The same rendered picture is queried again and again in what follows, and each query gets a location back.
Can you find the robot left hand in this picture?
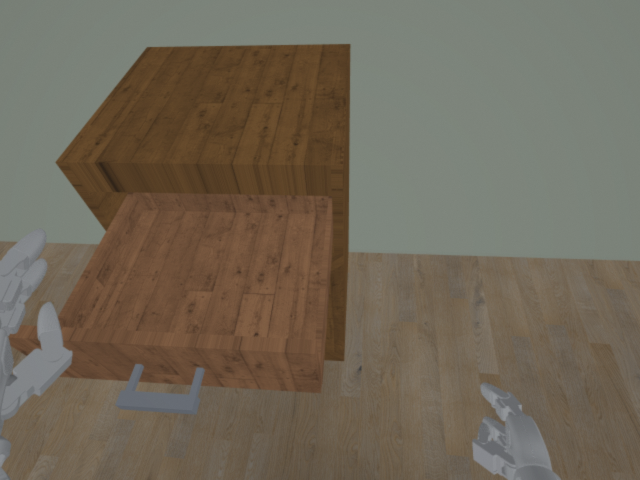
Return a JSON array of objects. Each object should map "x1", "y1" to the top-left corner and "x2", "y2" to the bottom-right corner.
[{"x1": 0, "y1": 228, "x2": 73, "y2": 435}]

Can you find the robot right hand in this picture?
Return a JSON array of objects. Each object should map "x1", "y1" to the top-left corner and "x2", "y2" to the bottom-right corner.
[{"x1": 472, "y1": 382, "x2": 552, "y2": 480}]

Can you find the cabinet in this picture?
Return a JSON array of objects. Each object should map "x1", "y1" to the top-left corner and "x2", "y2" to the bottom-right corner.
[{"x1": 55, "y1": 44, "x2": 350, "y2": 361}]

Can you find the drawer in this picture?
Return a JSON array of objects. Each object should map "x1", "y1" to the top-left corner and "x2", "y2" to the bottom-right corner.
[{"x1": 8, "y1": 192, "x2": 333, "y2": 393}]

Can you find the handle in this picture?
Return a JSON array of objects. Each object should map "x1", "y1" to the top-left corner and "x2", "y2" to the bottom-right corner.
[{"x1": 115, "y1": 364, "x2": 205, "y2": 415}]

